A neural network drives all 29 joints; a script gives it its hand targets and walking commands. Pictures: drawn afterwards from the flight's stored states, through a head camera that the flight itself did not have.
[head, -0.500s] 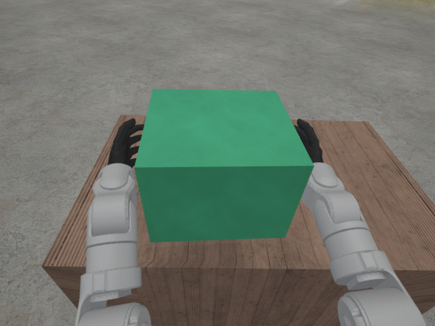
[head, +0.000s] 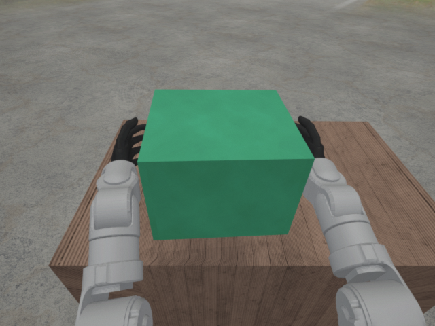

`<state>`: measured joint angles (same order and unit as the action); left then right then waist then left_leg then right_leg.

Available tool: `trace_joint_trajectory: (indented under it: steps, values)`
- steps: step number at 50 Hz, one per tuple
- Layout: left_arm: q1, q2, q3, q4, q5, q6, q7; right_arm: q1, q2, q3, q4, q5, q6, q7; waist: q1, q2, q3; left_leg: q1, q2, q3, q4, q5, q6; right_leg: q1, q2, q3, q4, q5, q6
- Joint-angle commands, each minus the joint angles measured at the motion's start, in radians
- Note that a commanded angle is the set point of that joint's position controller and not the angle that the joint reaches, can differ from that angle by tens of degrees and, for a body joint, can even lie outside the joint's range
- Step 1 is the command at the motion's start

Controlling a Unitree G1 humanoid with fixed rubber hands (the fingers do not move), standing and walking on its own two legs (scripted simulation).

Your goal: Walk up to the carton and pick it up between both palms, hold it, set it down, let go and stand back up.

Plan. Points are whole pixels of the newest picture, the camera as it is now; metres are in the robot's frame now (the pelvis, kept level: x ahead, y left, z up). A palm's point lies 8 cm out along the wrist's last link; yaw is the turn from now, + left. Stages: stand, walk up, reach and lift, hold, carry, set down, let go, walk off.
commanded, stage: hold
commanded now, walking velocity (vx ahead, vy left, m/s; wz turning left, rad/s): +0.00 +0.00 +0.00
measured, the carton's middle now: (219, 159) +0.39 +0.01 +0.16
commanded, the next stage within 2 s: none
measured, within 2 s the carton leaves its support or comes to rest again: neither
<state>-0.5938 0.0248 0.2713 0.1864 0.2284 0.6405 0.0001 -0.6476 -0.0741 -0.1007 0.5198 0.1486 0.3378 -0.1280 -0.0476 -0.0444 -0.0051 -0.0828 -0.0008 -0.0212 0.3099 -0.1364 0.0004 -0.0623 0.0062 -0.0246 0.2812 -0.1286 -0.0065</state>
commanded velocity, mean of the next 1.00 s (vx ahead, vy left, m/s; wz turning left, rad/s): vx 0.00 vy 0.00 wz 0.00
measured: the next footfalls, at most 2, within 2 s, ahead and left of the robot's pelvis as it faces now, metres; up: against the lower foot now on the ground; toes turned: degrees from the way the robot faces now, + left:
none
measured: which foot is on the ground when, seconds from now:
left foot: down 0.00-1.00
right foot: down 0.00-1.00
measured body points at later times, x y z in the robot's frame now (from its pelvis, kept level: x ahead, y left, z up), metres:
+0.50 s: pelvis +0.01 +0.01 +0.00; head -0.03 +0.03 +0.45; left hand +0.38 +0.18 +0.18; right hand +0.38 -0.16 +0.17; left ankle +0.03 +0.12 -0.75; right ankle +0.02 -0.11 -0.75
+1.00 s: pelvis +0.01 +0.00 +0.00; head -0.03 +0.02 +0.45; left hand +0.38 +0.18 +0.18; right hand +0.38 -0.16 +0.17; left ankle +0.03 +0.12 -0.75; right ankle +0.02 -0.11 -0.75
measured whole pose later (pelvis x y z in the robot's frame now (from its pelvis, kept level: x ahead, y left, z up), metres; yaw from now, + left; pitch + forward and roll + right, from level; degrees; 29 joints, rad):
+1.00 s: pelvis +0.01 +0.00 +0.00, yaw +1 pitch -6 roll -1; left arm -0.54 0.02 0.26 0.13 0.23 0.64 0.00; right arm -0.61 -0.08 -0.07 0.48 0.18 0.33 -0.14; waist -0.07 -0.05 0.01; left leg -0.06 0.00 -0.04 0.33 -0.16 0.00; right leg -0.02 0.01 -0.04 0.27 -0.14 -0.01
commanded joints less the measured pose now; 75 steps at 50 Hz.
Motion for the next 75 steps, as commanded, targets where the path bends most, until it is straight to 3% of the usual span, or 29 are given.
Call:
trace_joint_trajectory:
  steps: [1, 15, 30, 52, 64, 65, 67, 69, 70, 75]
  values:
    - [-0.652, -0.559, -0.462, -0.105, -0.142, -0.056, -0.156, -0.786, 0.576, 0.402, -0.279, 0.08, -0.078, 0.101, -0.02, 0.043, -0.432, 0.097, -0.046, 0.033, -0.025, 0.113, -0.003, 0.129, 0.031, -0.02, -0.035, 0.114, 0.039]
    - [-0.62, -0.564, -0.512, -0.192, -0.141, -0.064, -0.15, -0.722, 0.549, 0.442, -0.327, 0.122, -0.075, 0.089, -0.036, 0.086, -0.4, 0.149, -0.043, 0.012, 0.01, 0.261, -0.045, 0.123, 0.047, -0.036, -0.024, 0.188, 0.035]
    - [-0.595, -0.562, -0.511, -0.196, -0.143, -0.044, -0.141, -0.726, 0.529, 0.437, -0.34, 0.116, -0.072, 0.102, -0.021, 0.064, -0.398, 0.147, -0.032, 0.02, -0.006, 0.208, -0.032, 0.097, 0.047, -0.032, -0.038, 0.127, 0.026]
    - [-0.612, -0.547, -0.493, -0.18, -0.138, -0.054, -0.158, -0.722, 0.555, 0.441, -0.328, 0.11, -0.066, 0.088, -0.028, 0.06, -0.393, 0.116, -0.046, 0.022, -0.011, 0.185, -0.024, 0.138, 0.036, -0.025, -0.029, 0.178, 0.041]
    - [-0.618, -0.559, -0.498, -0.173, -0.139, -0.053, -0.151, -0.731, 0.544, 0.428, -0.317, 0.105, -0.071, 0.097, -0.027, 0.067, -0.392, 0.133, -0.037, 0.02, -0.011, 0.187, -0.029, 0.107, 0.043, -0.032, -0.035, 0.131, 0.031]
    - [-0.677, -0.538, -0.436, -0.09, -0.119, -0.061, -0.161, -0.753, 0.545, 0.394, -0.233, 0.085, -0.062, 0.105, -0.02, 0.036, -0.29, 0.097, -0.035, 0.034, -0.047, 0.082, -0.017, 0.074, 0.041, -0.045, -0.052, 0.0, 0.031]
    - [-0.685, -0.573, -0.445, -0.122, -0.113, -0.071, -0.166, -0.738, 0.564, 0.377, -0.217, 0.065, -0.079, 0.123, -0.016, 0.068, -0.301, 0.084, -0.027, 0.033, -0.071, 0.022, -0.011, 0.062, 0.034, -0.042, -0.055, -0.062, 0.019]
    - [-0.713, -0.59, -0.469, -0.158, -0.14, -0.082, -0.159, -0.793, 0.58, 0.401, -0.292, 0.079, -0.105, 0.128, -0.018, 0.075, -0.422, 0.12, -0.032, 0.035, -0.041, 0.119, -0.016, 0.1, 0.04, -0.043, -0.04, 0.021, 0.018]
    - [-0.701, -0.58, -0.454, -0.092, -0.129, -0.082, -0.157, -0.81, 0.568, 0.397, -0.281, 0.073, -0.106, 0.127, -0.014, 0.074, -0.405, 0.132, -0.035, 0.037, -0.033, 0.131, -0.017, 0.091, 0.038, -0.041, -0.042, 0.026, 0.02]
    - [-0.62, -0.558, -0.444, -0.101, -0.102, -0.08, -0.166, -0.747, 0.543, 0.421, -0.273, 0.087, -0.105, 0.106, -0.017, 0.051, -0.401, 0.168, -0.04, 0.037, -0.009, 0.216, -0.024, 0.134, 0.044, -0.04, -0.04, 0.124, 0.032]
